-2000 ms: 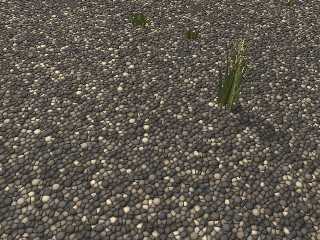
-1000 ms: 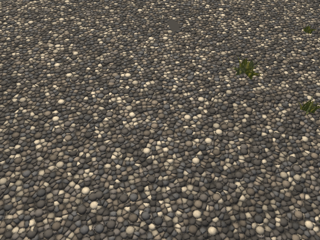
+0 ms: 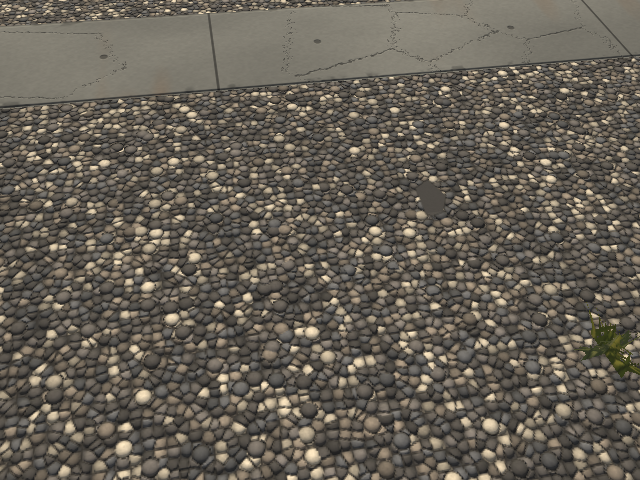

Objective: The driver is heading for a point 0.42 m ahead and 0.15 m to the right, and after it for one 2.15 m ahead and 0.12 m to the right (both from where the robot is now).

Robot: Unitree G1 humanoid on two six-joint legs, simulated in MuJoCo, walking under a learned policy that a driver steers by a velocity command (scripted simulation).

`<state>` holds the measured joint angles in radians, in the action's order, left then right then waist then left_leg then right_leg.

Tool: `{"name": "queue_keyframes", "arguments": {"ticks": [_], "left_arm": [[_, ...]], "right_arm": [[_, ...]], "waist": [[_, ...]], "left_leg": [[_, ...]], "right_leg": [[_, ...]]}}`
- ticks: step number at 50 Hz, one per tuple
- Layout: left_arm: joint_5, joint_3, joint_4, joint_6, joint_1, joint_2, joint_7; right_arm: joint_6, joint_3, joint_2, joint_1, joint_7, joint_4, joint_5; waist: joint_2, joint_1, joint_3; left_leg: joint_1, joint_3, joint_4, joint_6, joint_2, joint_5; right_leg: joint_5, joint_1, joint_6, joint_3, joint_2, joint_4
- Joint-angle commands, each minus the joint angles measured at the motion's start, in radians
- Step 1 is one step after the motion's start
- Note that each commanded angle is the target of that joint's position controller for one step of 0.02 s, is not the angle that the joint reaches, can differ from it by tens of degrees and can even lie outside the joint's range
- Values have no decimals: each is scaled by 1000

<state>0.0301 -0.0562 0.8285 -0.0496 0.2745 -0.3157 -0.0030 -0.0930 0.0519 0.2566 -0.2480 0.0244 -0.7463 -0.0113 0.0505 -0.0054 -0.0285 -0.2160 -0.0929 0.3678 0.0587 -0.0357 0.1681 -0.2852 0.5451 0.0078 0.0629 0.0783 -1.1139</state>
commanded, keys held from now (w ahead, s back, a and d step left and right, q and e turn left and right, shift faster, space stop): w+e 0.36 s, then e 0.16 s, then q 0.48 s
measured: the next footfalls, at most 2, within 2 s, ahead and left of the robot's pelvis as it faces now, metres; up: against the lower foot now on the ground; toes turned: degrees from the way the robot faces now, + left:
right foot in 0.36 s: +0.34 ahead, -0.16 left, +0.00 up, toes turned -14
left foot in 0.80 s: +0.56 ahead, -0.01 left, +0.00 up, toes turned -17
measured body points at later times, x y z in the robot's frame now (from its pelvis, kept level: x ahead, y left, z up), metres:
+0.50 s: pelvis +0.27 -0.07 -0.01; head +0.31 -0.09 +0.44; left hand +0.48 +0.16 -0.11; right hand +0.31 -0.37 -0.12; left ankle +0.23 +0.10 -0.64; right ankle +0.30 -0.15 -0.74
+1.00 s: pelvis +0.42 -0.08 -0.01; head +0.47 -0.07 +0.44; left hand +0.64 +0.15 -0.12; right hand +0.49 -0.38 -0.11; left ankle +0.53 +0.00 -0.74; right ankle +0.37 -0.20 -0.69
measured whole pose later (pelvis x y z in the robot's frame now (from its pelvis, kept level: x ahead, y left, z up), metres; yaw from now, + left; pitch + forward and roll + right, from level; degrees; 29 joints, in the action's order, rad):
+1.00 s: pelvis +0.42 -0.08 -0.01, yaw -12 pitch +3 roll -1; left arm 0.00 -0.06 0.74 0.03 0.11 -0.29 0.03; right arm 0.00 0.06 0.29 -0.19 -0.01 -0.71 0.00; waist 0.01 -0.03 -0.05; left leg -0.41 0.08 0.47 0.04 -0.05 0.10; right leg -0.48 0.46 -0.04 0.06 -0.05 -0.98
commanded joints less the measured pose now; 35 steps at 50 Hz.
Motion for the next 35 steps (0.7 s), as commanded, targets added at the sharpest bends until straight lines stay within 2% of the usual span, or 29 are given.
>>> {"name": "queue_keyframes", "arguments": {"ticks": [1, 4, 7, 10, 12, 13, 15, 16, 17, 18, 19, 20, 21, 22, 23, 24, 25, 27, 29, 31, 33, 35], "left_arm": [[-2, -18, -51, 14, 35, -40, 6], [-7, -16, -74, 8, -31, -29, -4], [-12, -5, -108, 1, -135, -7, -24], [-11, 3, -159, 0, -231, 2, -41], [-11, 2, -192, 1, -269, -3, -54], [-10, -1, -205, 1, -270, -9, -60], [-10, -18, -214, 7, -219, -41, -65], [-8, -36, -200, 10, -132, -72, -64], [-6, -66, -164, 12, 22, -122, -53], [-6, -100, -134, 23, 172, -210, -30], [-9, -106, -154, 14, 114, -302, -24], [-18, -82, -180, 5, 133, -212, -26], [-27, -68, -184, -5, 78, -169, -26], [-18, -62, -190, -9, 18, -142, -25], [-12, -55, -203, -4, -40, -115, -20], [-23, -49, -220, 0, -70, -101, -14], [-29, -50, -226, 2, -84, -105, -10], [-32, -54, -217, 4, -94, -125, 0], [-29, -47, -201, 10, -94, -114, 12], [-28, -34, -177, 17, -79, -88, 20], [-38, -25, -149, 16, -57, -81, 19], [-50, -22, -126, 13, -59, -85, 14]], "right_arm": [[-33, 33, 115, 35, -7, 34, -7], [-30, 38, 131, 20, -19, 7, -8], [-22, 42, 156, -4, -29, -15, -1], [-2, 50, 178, -63, -35, -49, 11], [17, 55, 189, -83, -37, -65, 20], [26, 58, 197, -79, -39, -67, 24], [42, 66, 226, -60, -49, -61, 28], [51, 68, 237, -50, -55, -57, 28], [56, 65, 236, -30, -59, -51, 32], [46, 48, 198, -47, -61, -32, 14], [14, 3, 52, -146, -40, 20, -15], [-24, 16, 144, -33, -24, 25, 19], [-39, 25, 176, 52, -19, 56, 49], [-43, 22, 166, 59, -26, 54, 34], [-35, 30, 175, 56, -35, 45, 9], [-20, 36, 181, 42, -37, 46, 2], [-4, 36, 170, 29, -39, 49, 0], [17, 24, 130, -5, -43, 37, -1], [25, 10, 99, 7, -43, 28, -1], [21, 0, 85, 46, -32, 23, 4], [15, 0, 93, 90, -19, 26, 13], [14, 6, 115, 119, -11, 35, 16]], "waist": [[-125, 22, 9], [-106, 7, -9], [-88, -34, -37], [-73, -71, -69], [-79, -75, -73], [-89, -64, -64], [-132, -18, -1], [-145, 35, 54], [-127, 122, 132], [-11, 178, 228], [217, 38, 313], [85, 124, 397], [41, 119, 260], [-47, 71, 175], [-69, 35, 119], [-50, 4, 105], [-42, -15, 100], [-27, -36, 108], [5, -26, 131], [33, 4, 158], [36, 33, 152], [34, 43, 121]], "left_leg": [[54, 173, -240, 146, 280, -192], [90, 71, -249, 128, 260, -254], [114, -7, -261, 107, 255, -264], [226, -38, -233, 103, 292, -304], [308, -55, -185, 93, 316, -386], [334, -69, -147, 83, 322, -485], [360, -98, -10, 60, 320, -823], [347, -110, 124, 46, 309, -946], [258, -133, 329, 16, 274, -915], [8, -132, 636, -28, 225, -572], [-439, -12, 981, -96, -10, 414], [-528, 188, 1066, -84, 2, 446], [-566, 190, 1035, -67, 48, 362], [-531, 182, 951, -67, 89, 291], [-482, 169, 878, -79, 115, 257], [-409, 172, 849, -89, 127, 233], [-373, 167, 809, -103, 123, 217], [-339, 136, 694, -132, 105, 162], [-301, 115, 550, -143, 97, 46], [-239, 106, 416, -136, 95, -126], [-208, 115, 329, -118, 96, -228], [-213, 126, 278, -92, 96, -209]], "right_leg": [[118, 113, -20, 63, 51, 24], [278, 144, -24, 60, 41, 185], [385, 116, -13, -9, 29, 351], [359, 162, 11, -44, 22, 443], [284, 185, 33, -74, 10, 476], [237, 165, 48, -95, -6, 488], [131, 44, 87, -159, -71, 484], [93, -74, 112, -181, -112, 486], [148, -302, 150, -174, -148, 557], [166, -612, 213, 44, -24, 587], [147, -923, 418, 620, 232, 675], [226, -948, 428, 716, 267, 768], [424, -835, 379, 531, 235, 762], [576, -688, 337, 395, 182, 748], [651, -560, 306, 306, 146, 756], [709, -460, 298, 265, 124, 777], [750, -400, 296, 244, 107, 792], [848, -333, 289, 165, 83, 798], [865, -317, 255, 85, 50, 789], [809, -327, 217, 31, 26, 790], [731, -358, 201, 30, 47, 796], [681, -390, 198, 42, 79, 785]]}}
